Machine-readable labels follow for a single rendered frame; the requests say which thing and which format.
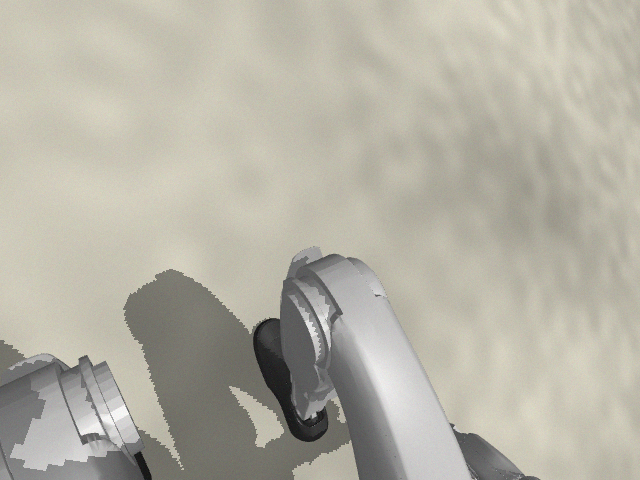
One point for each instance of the right robot foot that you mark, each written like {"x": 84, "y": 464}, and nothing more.
{"x": 268, "y": 352}

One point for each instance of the left robot foot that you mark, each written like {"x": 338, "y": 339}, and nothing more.
{"x": 143, "y": 466}

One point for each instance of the right robot hand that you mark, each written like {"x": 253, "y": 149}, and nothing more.
{"x": 483, "y": 460}

